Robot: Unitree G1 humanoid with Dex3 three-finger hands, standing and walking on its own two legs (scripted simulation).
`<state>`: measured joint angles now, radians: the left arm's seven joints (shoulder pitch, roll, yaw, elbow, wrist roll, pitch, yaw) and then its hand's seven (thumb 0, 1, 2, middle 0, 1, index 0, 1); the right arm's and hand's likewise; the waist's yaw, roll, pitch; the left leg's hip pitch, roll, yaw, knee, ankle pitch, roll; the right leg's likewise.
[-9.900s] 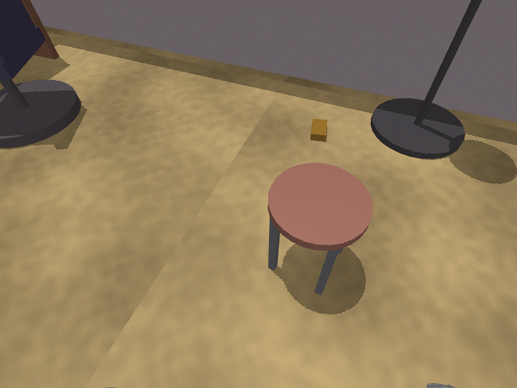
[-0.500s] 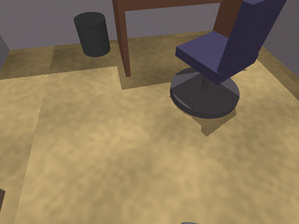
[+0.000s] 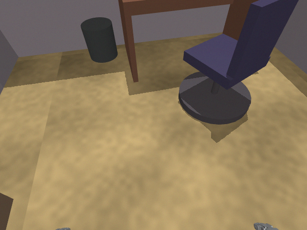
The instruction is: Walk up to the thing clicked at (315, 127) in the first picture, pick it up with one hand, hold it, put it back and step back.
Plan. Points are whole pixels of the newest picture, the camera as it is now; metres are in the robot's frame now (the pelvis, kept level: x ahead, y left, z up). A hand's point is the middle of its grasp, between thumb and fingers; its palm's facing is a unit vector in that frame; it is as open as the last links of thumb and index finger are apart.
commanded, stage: stand
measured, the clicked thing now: out of the picture -0.39 -1.40 -0.76
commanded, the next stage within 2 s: walk up in 0.98 s
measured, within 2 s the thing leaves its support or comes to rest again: neither
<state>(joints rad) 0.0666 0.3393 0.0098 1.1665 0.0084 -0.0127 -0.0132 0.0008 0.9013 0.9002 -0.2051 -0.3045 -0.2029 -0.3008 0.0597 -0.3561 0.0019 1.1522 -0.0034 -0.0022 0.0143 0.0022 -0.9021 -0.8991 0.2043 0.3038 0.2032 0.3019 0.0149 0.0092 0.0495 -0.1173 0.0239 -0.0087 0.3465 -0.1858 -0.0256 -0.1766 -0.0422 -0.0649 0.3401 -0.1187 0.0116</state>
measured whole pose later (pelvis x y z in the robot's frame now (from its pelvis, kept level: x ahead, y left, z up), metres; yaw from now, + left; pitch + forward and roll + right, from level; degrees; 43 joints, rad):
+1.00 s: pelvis +0.03 -0.01 +0.00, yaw -1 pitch -2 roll +0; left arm 0.09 0.34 0.01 1.13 0.01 0.00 -0.01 0.00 0.90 0.90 -0.21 -0.30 -0.20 -0.30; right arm 0.09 -0.36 -0.01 1.13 -0.01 0.00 0.01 0.00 -0.90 -0.90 0.20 0.30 0.20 0.30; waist 0.01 0.02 0.04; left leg -0.09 0.04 0.00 0.34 -0.22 -0.04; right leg -0.16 -0.02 -0.06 0.34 -0.16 0.00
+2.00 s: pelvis +0.04 +0.03 -0.02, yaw -60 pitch -2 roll +0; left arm 0.29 0.38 0.01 0.69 0.03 0.01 0.01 0.00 0.90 0.90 -0.21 -0.31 -0.21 -0.30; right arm 0.19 -0.43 -0.08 0.74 0.00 0.05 0.03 0.01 -0.90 -0.90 0.20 0.30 0.20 0.30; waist -0.01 0.06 0.11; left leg -0.50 0.02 -0.06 0.86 -0.38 -0.01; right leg -0.22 0.10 0.24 0.64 -0.38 0.00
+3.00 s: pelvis +0.05 +0.07 -0.04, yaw -92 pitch -2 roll +1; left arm 0.27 0.39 0.05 0.78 0.01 0.02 0.00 0.00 0.90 0.90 -0.21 -0.30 -0.21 -0.30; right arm 0.27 -0.40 -0.04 0.83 -0.03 -0.03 0.00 0.01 -0.90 -0.90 0.20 0.30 0.20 0.30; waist 0.00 -0.05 0.10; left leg -0.33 -0.01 0.05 0.73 -0.36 0.02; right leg -0.40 0.09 0.14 0.84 -0.40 -0.02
